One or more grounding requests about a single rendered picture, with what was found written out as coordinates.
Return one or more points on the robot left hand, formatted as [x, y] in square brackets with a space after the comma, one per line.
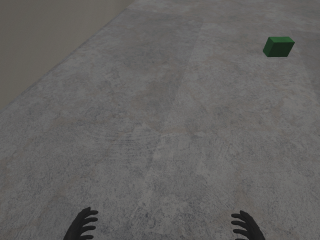
[76, 228]

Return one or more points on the robot right hand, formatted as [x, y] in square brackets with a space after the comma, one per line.
[253, 231]

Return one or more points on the carton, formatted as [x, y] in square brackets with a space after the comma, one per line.
[278, 46]

